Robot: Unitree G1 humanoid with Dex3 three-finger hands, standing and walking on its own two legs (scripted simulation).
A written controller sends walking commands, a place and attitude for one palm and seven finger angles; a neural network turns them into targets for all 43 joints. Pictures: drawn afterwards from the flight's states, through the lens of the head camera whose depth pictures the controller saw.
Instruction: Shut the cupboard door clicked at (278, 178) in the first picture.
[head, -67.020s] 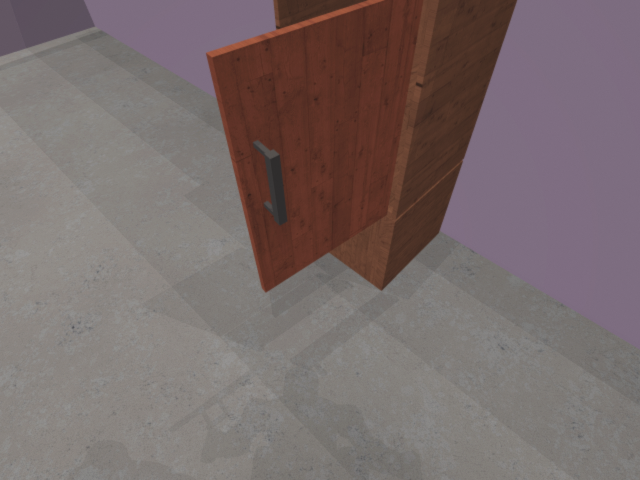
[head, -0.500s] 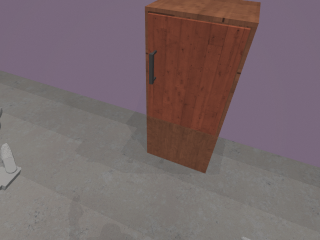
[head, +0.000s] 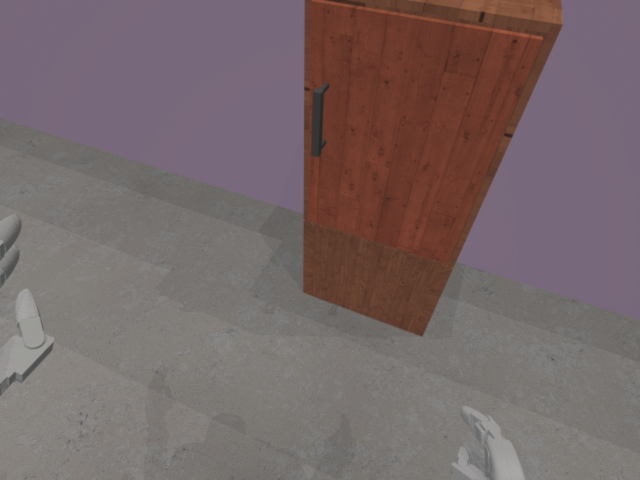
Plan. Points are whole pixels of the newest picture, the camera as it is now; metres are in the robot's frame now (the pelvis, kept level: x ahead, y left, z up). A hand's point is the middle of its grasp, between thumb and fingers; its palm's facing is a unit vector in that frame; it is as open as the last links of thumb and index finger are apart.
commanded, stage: let the arm hang, fingers relaxed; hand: left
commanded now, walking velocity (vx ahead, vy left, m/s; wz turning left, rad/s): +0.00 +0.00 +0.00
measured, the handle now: (320, 120) +0.86 +0.05 +0.02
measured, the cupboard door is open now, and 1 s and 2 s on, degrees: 0 0 0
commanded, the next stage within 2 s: look to check the result in 1.16 s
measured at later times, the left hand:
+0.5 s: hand out of the picture -0.07 +0.20 -0.18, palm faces +0.05 -0.98 -0.18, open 7.1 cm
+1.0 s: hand out of the picture -0.07 +0.18 -0.17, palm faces +0.05 -0.99 -0.15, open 7.4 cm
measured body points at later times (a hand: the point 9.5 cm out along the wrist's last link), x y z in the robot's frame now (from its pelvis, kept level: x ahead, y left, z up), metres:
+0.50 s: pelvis -0.02 +0.02 +0.01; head -0.01 +0.04 +0.45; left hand -0.07 +0.25 -0.16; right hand -0.02 -0.23 -0.14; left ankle +0.03 +0.12 -0.73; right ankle -0.06 -0.10 -0.73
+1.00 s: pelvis -0.04 +0.03 +0.01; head -0.05 +0.03 +0.46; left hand -0.07 +0.23 -0.16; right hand -0.06 -0.18 -0.16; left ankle +0.03 +0.12 -0.73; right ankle -0.06 -0.10 -0.73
